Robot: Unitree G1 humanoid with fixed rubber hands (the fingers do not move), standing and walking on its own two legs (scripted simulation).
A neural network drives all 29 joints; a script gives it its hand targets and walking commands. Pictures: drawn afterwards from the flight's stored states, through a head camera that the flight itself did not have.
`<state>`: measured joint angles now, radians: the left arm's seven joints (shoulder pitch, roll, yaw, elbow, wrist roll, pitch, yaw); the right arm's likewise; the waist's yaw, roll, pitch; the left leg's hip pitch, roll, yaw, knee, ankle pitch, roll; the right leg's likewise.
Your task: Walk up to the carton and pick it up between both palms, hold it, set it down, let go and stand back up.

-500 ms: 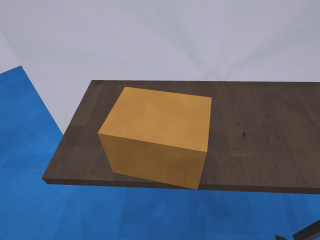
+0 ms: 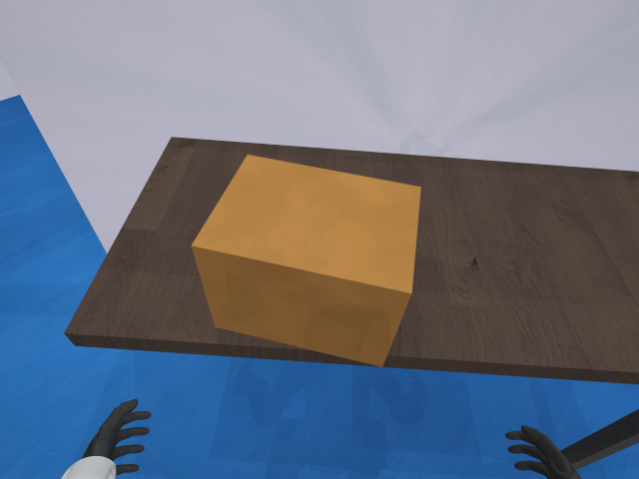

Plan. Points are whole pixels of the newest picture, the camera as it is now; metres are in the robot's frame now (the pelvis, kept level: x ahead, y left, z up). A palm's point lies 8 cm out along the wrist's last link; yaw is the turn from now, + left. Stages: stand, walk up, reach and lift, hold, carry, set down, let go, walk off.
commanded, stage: reach and lift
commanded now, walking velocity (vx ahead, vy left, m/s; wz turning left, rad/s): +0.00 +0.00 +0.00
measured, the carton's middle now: (314, 259) +0.41 +0.02 +0.05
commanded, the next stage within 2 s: none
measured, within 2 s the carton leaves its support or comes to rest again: neither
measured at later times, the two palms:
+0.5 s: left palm (63, 472) +0.17 +0.28 -0.01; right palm out of the picture +0.13 -0.23 +0.00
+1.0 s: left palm (59, 423) +0.20 +0.28 +0.05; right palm (575, 473) +0.14 -0.22 +0.07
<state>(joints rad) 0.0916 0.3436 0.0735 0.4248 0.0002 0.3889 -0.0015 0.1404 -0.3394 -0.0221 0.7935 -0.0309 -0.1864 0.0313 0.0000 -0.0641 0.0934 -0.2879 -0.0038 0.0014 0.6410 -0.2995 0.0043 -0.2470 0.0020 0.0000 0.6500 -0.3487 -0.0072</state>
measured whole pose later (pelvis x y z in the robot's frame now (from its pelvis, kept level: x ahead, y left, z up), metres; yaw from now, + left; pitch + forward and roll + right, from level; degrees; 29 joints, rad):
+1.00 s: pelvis -0.02 +0.00 +0.01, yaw +0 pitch -8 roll +0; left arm 0.18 0.52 0.09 0.07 -0.17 0.25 -0.16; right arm 0.45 -0.11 -0.02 -0.34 0.07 0.35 -0.20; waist 0.00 -0.05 0.13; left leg -0.14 0.00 0.00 0.47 -0.19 0.00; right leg -0.11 0.00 0.00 0.51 -0.25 -0.01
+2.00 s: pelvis +0.02 +0.00 +0.02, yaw +0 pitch -4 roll +0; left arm 0.01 0.55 0.11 -0.03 -0.26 0.32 -0.21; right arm 0.15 -0.08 0.06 -0.31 0.14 0.39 -0.29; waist 0.00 -0.05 0.08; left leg -0.15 0.00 0.00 0.47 -0.25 0.00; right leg -0.11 0.00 0.00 0.47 -0.29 -0.01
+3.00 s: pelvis +0.01 +0.01 +0.02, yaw +0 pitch -4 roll -1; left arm -0.82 0.54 -0.04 0.79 -0.27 0.26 -0.15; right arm -0.72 -0.09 -0.06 0.64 0.14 0.31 -0.30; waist -0.04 -0.07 0.07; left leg -0.18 0.00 0.00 0.47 -0.22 0.01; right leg -0.11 0.00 0.00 0.42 -0.24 0.01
